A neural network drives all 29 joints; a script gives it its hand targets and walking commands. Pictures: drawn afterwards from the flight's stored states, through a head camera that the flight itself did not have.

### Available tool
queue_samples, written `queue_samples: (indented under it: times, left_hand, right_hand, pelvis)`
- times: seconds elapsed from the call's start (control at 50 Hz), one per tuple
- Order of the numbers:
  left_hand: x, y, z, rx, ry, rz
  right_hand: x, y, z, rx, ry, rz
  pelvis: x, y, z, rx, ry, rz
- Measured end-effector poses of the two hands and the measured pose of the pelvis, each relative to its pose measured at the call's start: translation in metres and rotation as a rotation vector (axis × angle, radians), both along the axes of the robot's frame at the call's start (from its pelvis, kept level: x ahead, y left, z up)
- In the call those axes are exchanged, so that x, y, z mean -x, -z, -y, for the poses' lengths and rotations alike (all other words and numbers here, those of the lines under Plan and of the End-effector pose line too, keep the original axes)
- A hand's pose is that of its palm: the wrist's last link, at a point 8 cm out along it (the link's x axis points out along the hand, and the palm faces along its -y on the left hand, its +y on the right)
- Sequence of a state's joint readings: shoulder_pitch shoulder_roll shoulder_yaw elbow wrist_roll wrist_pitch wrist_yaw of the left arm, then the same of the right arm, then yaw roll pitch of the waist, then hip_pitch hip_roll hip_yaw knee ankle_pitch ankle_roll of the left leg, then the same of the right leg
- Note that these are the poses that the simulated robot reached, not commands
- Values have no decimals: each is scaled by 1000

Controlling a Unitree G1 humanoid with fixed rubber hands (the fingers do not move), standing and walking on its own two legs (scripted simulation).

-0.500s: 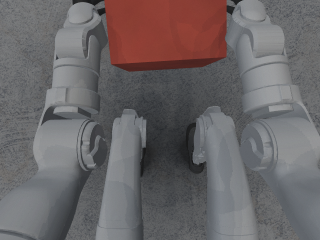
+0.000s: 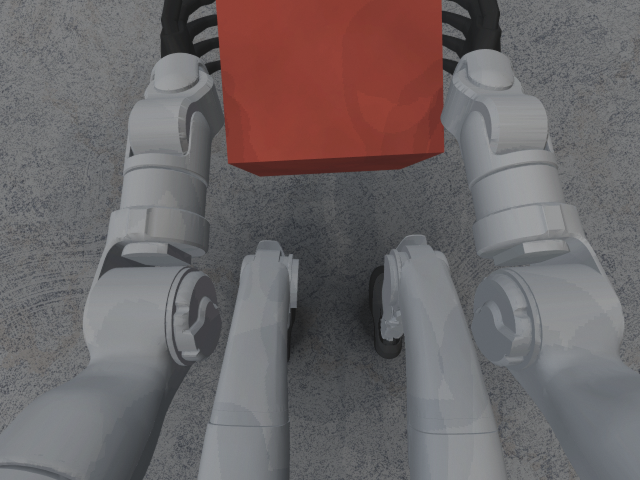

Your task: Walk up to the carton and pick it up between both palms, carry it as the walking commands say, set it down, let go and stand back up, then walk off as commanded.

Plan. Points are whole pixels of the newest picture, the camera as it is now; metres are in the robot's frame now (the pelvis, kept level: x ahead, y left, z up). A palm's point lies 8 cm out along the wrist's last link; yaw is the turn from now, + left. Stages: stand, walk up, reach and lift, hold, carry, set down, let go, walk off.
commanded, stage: reach and lift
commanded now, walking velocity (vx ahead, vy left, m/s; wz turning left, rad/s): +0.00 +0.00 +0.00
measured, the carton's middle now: (328, 85) +0.53 +0.02 -0.12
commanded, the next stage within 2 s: none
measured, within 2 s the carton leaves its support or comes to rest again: neither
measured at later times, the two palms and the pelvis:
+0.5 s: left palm (121, 30) +0.48 +0.16 +0.08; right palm (539, 10) +0.49 -0.12 +0.07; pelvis +0.05 +0.00 +0.07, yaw +1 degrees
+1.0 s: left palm out of the picture +0.47 +0.16 +0.16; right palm out of the picture +0.48 -0.13 +0.14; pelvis +0.12 -0.01 +0.16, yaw +2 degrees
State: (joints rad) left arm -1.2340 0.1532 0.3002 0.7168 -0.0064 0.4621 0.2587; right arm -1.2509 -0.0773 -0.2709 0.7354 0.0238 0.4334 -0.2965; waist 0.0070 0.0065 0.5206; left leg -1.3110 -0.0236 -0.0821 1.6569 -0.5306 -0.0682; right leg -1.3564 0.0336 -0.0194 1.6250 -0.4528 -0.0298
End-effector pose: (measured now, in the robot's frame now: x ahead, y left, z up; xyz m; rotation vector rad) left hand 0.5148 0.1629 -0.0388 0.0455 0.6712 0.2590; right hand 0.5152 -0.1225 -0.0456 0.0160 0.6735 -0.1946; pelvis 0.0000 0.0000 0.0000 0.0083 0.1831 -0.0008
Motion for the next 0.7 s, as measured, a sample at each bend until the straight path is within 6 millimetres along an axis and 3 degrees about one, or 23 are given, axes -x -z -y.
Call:
queue_samples:
  times: [0.32, 0.46, 0.58, 0.7]
  left_hand:
    - [16, -62, -1, 0, -12, 13]
    - [29, -102, 0, -12, -15, -39]
    - [36, -138, 0, 17, -12, -34]
    - [36, -158, -1, 90, 65, -37]
  right_hand:
    - [13, -62, -2, 7, -11, 14]
    - [24, -106, -1, 7, -8, -31]
    - [27, -146, 1, 5, -25, -25]
    - [28, -161, 9, -21, -34, -39]
  pelvis:
    - [-12, -38, 1, -2, -7, -11]
    - [-43, -62, 2, -1, -14, -162]
    - [-66, -92, 2, -3, -21, -178]
    - [-82, -119, 3, -6, -26, -158]
